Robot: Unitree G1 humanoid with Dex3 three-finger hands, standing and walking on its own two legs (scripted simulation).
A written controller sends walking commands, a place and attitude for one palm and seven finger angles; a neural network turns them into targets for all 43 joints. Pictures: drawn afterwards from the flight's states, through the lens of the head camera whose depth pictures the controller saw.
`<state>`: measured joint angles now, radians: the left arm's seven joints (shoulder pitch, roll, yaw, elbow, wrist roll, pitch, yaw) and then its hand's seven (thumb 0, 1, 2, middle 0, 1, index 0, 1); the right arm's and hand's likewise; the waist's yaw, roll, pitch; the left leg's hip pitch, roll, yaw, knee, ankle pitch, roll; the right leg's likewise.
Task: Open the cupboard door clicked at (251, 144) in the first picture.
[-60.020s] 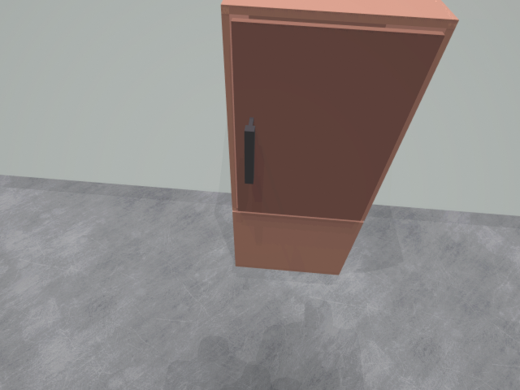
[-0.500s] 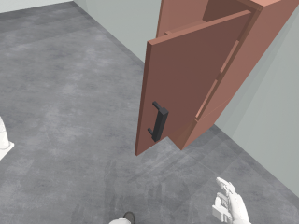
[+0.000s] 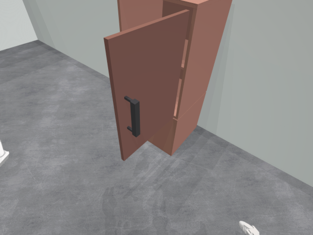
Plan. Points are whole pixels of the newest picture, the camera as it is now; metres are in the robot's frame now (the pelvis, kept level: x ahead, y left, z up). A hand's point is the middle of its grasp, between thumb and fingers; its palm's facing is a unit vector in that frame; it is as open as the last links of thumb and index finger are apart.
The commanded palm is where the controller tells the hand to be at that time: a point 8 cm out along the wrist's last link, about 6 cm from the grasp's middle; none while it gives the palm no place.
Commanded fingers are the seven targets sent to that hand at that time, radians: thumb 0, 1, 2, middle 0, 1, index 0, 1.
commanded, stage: stop stepping back and stand still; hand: left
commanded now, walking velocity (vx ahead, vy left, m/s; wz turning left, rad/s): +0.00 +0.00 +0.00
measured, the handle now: (131, 116) +0.55 +0.10 -0.04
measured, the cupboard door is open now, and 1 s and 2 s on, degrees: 88 88 88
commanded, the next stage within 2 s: let the arm hang, fingers relaxed in 0.94 s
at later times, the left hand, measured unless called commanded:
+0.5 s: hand out of the picture +0.15 +0.27 +0.18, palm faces +0.40 -0.78 -0.47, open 7.5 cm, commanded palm +0.09 +0.32 +0.20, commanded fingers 0.00 0.90 0.90 -0.20 -0.30 -0.20 -0.30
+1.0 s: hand out of the picture +0.13 +0.29 +0.18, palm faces +0.40 -0.77 -0.49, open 7.5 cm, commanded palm +0.07 +0.33 +0.20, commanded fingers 0.00 0.90 0.90 -0.20 -0.30 -0.20 -0.30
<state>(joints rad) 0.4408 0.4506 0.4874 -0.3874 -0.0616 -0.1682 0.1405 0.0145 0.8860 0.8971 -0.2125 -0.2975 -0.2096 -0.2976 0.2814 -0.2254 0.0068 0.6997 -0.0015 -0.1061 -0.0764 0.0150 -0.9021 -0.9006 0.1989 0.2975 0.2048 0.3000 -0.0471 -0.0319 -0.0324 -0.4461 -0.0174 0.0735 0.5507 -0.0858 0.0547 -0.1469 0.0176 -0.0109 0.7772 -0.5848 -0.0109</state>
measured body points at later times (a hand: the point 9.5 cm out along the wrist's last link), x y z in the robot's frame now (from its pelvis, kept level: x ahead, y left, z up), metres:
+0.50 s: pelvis -0.04 +0.01 +0.02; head -0.04 +0.01 +0.47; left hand +0.12 +0.31 +0.21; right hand +0.14 -0.20 -0.06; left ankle +0.00 +0.13 -0.72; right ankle -0.08 -0.10 -0.72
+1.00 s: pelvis -0.06 +0.02 +0.02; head -0.04 +0.02 +0.47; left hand +0.10 +0.32 +0.20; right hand +0.11 -0.20 -0.06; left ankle +0.00 +0.13 -0.72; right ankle -0.08 -0.10 -0.72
